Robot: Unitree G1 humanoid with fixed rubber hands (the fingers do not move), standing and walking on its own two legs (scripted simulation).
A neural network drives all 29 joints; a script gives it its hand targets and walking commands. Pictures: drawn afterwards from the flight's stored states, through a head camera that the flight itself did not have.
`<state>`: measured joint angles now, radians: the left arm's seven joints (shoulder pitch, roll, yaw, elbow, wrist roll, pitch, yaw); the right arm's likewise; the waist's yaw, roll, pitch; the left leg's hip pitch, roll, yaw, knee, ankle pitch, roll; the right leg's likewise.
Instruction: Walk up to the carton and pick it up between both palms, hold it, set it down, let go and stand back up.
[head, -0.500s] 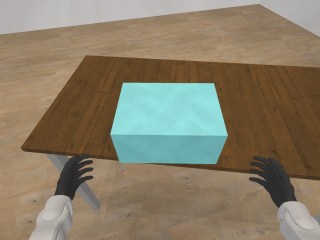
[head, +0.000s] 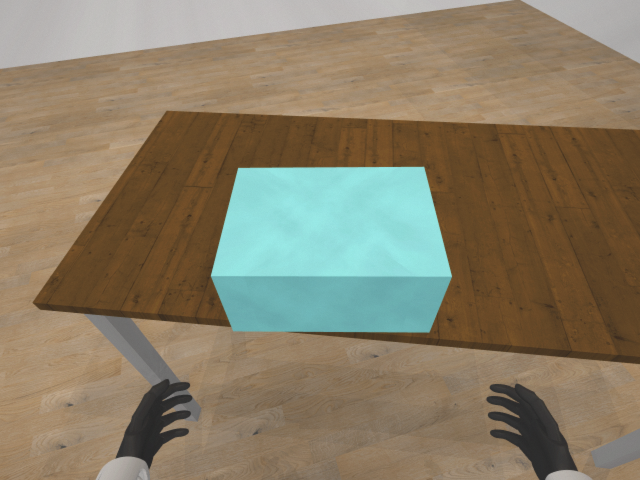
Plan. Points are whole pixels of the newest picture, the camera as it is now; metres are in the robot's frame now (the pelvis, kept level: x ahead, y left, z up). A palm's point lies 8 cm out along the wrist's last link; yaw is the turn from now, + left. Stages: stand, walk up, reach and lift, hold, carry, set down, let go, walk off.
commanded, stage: set down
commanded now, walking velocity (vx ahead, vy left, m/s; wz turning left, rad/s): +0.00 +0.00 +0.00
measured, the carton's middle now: (330, 247) +0.45 +0.04 +0.02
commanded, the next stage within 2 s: let go in 0.48 s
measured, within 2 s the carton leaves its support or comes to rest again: neither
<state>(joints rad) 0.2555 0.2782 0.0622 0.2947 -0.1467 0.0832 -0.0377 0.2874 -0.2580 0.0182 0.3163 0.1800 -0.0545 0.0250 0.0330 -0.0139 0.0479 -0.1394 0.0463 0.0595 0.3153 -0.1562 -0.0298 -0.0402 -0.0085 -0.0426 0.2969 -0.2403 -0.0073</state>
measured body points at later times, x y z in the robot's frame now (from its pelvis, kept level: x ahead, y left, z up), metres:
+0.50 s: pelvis -0.01 +0.00 +0.00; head +0.00 +0.00 +0.45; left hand +0.16 +0.23 -0.09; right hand +0.15 -0.23 -0.08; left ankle +0.01 +0.14 -0.75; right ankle -0.05 -0.11 -0.75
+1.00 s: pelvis -0.01 +0.00 +0.00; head +0.00 +0.01 +0.45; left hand +0.16 +0.23 -0.10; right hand +0.16 -0.23 -0.09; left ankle +0.01 +0.14 -0.75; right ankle -0.05 -0.11 -0.75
